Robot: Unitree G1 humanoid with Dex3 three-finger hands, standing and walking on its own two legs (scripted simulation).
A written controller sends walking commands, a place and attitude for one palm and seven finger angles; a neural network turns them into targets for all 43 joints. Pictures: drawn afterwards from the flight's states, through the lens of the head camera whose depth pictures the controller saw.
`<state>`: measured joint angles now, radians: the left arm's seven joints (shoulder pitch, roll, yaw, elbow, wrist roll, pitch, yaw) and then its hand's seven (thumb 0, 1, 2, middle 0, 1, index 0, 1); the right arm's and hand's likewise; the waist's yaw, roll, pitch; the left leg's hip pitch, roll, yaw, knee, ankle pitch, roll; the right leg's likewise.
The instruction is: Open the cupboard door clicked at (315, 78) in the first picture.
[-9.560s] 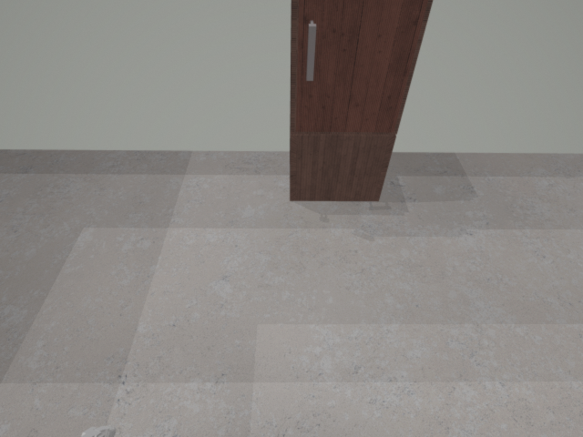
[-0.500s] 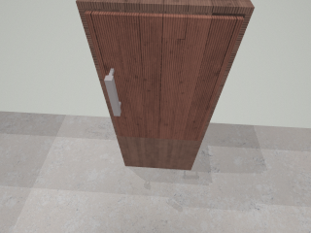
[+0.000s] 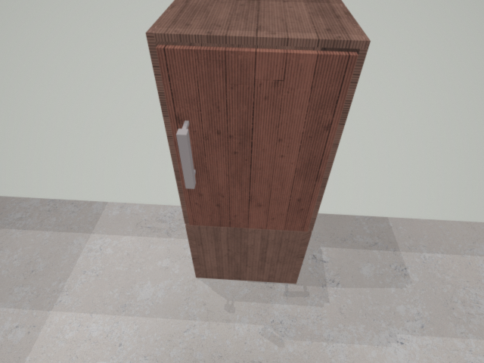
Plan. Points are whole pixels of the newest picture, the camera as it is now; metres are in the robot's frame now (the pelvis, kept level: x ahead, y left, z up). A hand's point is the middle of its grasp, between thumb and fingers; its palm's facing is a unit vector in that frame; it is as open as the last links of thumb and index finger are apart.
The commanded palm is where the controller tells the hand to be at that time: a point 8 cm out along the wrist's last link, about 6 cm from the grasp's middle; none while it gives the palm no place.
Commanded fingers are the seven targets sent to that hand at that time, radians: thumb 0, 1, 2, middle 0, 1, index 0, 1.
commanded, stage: come to a stop and stand still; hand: left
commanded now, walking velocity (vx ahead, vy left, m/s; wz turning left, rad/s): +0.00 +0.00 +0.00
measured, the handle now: (188, 155) +0.60 +0.17 +0.00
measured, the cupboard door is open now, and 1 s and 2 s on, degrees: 0 0 0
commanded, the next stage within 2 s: look again from close up in 0.14 s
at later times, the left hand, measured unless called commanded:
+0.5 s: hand out of the picture +0.05 +0.22 -0.15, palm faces -0.01 -0.95 -0.30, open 7.4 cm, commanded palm none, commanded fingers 0.00 0.90 0.90 -0.20 -0.30 -0.20 -0.30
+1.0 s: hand out of the picture +0.06 +0.21 -0.16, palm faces +0.00 -0.96 -0.28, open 7.4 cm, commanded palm none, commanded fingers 0.00 0.90 0.90 -0.20 -0.30 -0.20 -0.30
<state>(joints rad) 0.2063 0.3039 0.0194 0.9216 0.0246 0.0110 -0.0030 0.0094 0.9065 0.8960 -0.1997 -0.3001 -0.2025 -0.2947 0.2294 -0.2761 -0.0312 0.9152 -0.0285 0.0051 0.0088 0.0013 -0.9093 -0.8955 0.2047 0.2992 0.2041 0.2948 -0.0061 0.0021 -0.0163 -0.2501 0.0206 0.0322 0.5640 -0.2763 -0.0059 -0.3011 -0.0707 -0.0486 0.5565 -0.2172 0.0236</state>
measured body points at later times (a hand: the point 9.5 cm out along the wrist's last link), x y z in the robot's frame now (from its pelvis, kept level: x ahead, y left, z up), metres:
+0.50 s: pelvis +0.01 +0.00 +0.01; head +0.01 -0.01 +0.46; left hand +0.05 +0.27 -0.13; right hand +0.05 -0.29 -0.13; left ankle +0.02 +0.12 -0.73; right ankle +0.05 -0.14 -0.73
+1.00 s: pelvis +0.02 +0.00 +0.01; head +0.02 -0.01 +0.46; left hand +0.06 +0.26 -0.14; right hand +0.08 -0.27 -0.14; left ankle +0.02 +0.12 -0.73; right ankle +0.05 -0.14 -0.73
